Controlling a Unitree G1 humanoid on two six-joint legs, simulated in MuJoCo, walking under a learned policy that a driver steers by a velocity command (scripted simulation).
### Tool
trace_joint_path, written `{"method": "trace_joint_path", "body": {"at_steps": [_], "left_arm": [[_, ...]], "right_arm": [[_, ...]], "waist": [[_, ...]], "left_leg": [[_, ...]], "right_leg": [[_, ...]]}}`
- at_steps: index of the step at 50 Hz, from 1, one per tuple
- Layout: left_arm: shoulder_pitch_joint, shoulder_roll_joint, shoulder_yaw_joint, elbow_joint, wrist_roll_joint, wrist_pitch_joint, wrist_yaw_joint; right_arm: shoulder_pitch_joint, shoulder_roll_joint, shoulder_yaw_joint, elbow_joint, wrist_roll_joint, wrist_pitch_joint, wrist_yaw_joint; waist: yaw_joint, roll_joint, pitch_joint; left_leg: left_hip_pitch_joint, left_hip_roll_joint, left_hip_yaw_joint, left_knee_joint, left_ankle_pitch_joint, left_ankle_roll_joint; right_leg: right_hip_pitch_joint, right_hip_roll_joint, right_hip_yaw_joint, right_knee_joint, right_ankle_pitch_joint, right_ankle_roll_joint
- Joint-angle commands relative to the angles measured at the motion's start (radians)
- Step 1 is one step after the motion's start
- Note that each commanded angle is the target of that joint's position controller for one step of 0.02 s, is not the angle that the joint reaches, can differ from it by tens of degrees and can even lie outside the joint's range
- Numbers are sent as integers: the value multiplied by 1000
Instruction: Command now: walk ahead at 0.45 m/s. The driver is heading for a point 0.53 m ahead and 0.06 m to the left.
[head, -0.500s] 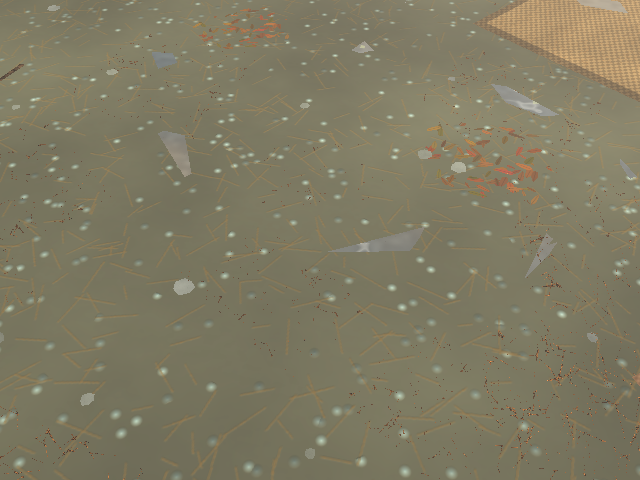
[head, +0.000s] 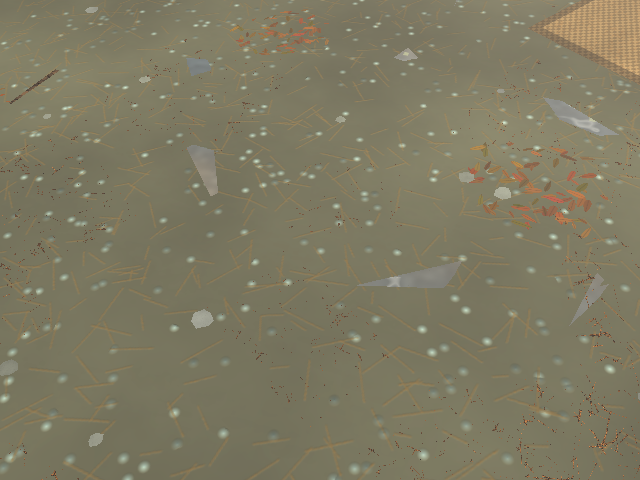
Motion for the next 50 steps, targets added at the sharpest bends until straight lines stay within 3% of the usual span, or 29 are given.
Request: {"method": "trace_joint_path", "body": {"at_steps": [1, 3, 5, 6, 7, 8, 9, 10, 11, 12, 13, 15, 17, 19, 22, 27, 31, 33, 34, 35, 36, 37, 38, 39, 40, 43, 45, 47, 50], "left_arm": [[48, 181, 35, -23, -11, -6, 12], [48, 184, 41, -17, -18, -2, 14], [27, 201, 51, -23, -17, 6, 15], [13, 216, 57, -29, -13, 11, 15], [-3, 219, 59, -35, -7, 21, 14], [-16, 207, 52, -48, 0, 27, 12], [24, 147, 33, -72, 12, 24, 8], [124, 16, -3, -65, -3, -1, -3], [23, 129, 24, -80, -33, -28, -8], [-74, 181, 38, -116, -54, -45, -9], [-122, 183, 41, -125, -47, -52, 0], [-107, 156, 52, -123, -28, -33, 7], [-94, 119, 51, -126, -25, -10, 8], [-168, 130, 55, -159, -17, 2, 12], [-300, 137, 57, -208, -6, -1, 9], [-482, 106, 38, -258, -8, -15, -14], [-500, 133, 39, -279, -6, -25, -37], [-371, 186, 59, -242, 3, -30, -38], [-262, 233, 76, -206, 12, -35, -34], [-148, 303, 85, -185, 37, -33, -28], [-131, 279, 71, -170, 30, -18, -29], [-124, 209, 55, -176, 8, -5, -36], [-223, 199, 49, -191, -5, 1, -34], [-315, 175, 39, -207, 0, 3, -29], [-375, 151, 29, -215, 7, 5, -26], [-426, 155, 30, -202, 34, 12, -23], [-410, 167, 33, -191, 30, 17, -15], [-417, 178, 34, -184, 15, 28, -7], [-388, 145, 21, -156, 4, 43, -3]], "right_arm": [[-187, -24, 11, -109, 5, -16, 14], [-212, -37, 10, -130, 7, -20, 24], [-182, -68, 0, -133, 7, -27, 31], [-126, -94, -13, -122, 6, -28, 30], [0, -128, -33, -88, 7, -26, 25], [179, -170, -56, -35, 10, -20, 16], [347, -241, -74, 0, -11, -15, 6], [381, -254, -68, 18, -18, -15, 17], [315, -162, -42, 15, -8, -21, 20], [215, -125, -30, -2, -6, -27, 19], [132, -107, -23, -18, -13, -34, 21], [84, -56, -6, -15, -35, -43, 29], [111, -59, -4, 7, -28, -46, 28], [146, -94, -9, 24, -27, -47, 14], [209, -120, -12, 40, -26, -38, -9], [305, -130, -7, 71, -17, -22, -22], [334, -135, -7, 97, -19, 11, -29], [285, -151, -12, 86, -16, 22, -33], [293, -138, -7, 81, -21, 24, -33], [346, -91, 11, 61, -47, 17, -31], [523, 26, 46, 110, -34, 11, -20], [506, -74, 22, 134, -13, 11, -16], [396, -116, 8, 102, 7, 16, -19], [321, -108, 6, 86, 4, 29, -31], [286, -100, 0, 81, -8, 46, -43], [319, -32, 11, 90, -20, 81, -62], [303, -32, 13, 92, -26, 90, -68], [288, -45, 9, 97, -29, 99, -65], [248, -58, 5, 93, -53, 103, -59]], "waist": [[2, -112, 150], [-13, -111, 156], [-54, -119, 114], [-89, -140, 60], [-157, -154, -25], [-238, -146, -130], [-251, 6, -277], [-183, 252, -415], [-200, 161, -288], [-171, 111, -135], [-134, 11, -78], [-69, 19, -43], [-49, 33, -21], [-53, 22, 23], [-85, 6, 53], [-144, 2, 75], [-127, 40, 27], [-47, 57, -48], [-4, 21, -122], [-7, -108, -278], [-64, -319, -440], [-29, -189, -465], [-41, -146, -311], [-63, -80, -207], [-87, -63, -139], [-137, -143, -105], [-128, -147, -136], [-131, -139, -136], [-136, -116, -45]], "left_leg": [[0, -34, 33, -120, 82, 3], [2, -34, 17, -167, 71, 28], [71, -55, 23, -193, 20, 58], [162, -85, 43, -185, -12, 75], [323, -119, 66, -178, -35, 99], [573, -106, 46, -176, -32, 132], [916, 115, -256, -178, -155, 217], [1094, 310, -747, -367, -385, 353], [995, 263, -742, -445, -449, 299], [832, 236, -574, -464, -366, 257], [675, 204, -456, -490, -236, 235], [501, 140, -299, -541, -95, 216], [434, 122, -236, -584, -65, 231], [408, 120, -197, -620, -52, 242], [452, 108, -156, -633, -6, 229], [489, 63, -52, -596, 144, 181], [633, 105, -55, -445, 359, 145], [670, 92, -59, -300, 492, 109], [639, 32, -31, -144, 470, 72], [427, -40, -4, 127, 113, 28], [184, -161, -28, 437, -638, -28], [165, -135, -151, 527, -686, -32], [97, -95, -120, 534, -634, -35], [99, -52, -90, 486, -562, -45], [139, -21, -86, 418, -510, -53], [335, -19, -44, 180, -443, -62], [393, -26, -32, 56, -369, -59], [460, -31, -19, -52, -236, -48], [531, -27, -21, -219, -132, -6]], "right_leg": [[-125, -250, 108, -96, 288, -130], [-62, -278, 99, -71, 343, -121], [5, -297, 83, 6, 533, -102], [26, -299, 74, 84, 722, -92], [16, -277, 50, 237, 892, -75], [-92, -233, 26, 454, 883, -44], [-392, -143, -6, 799, 512, -9], [-661, 35, 90, 1096, -285, 28], [-763, -19, 178, 1204, -284, 3], [-806, -71, 141, 1200, -190, -15], [-754, -125, 123, 1146, -89, -18], [-643, -182, 120, 1066, -4, -15], [-621, -198, 105, 1004, 2, -3], [-687, -211, 92, 919, 63, 20], [-781, -208, 80, 726, 234, 48], [-683, -131, 11, 429, 419, 49], [-621, -87, 24, 340, 362, 13], [-465, -50, 12, 287, 351, -22], [-297, -69, 16, 253, 552, -48], [28, -256, 189, 371, 995, -123], [281, -481, 463, 374, 1160, -315], [216, -438, 490, 323, 961, -305], [74, -398, 392, 270, 790, -261], [-76, -352, 329, 218, 658, -223], [-216, -323, 280, 172, 568, -203], [-426, -249, 171, 101, 440, -178], [-427, -246, 162, 90, 348, -182], [-455, -239, 163, 69, 113, -164], [-545, -182, 153, 49, -266, -66]]}}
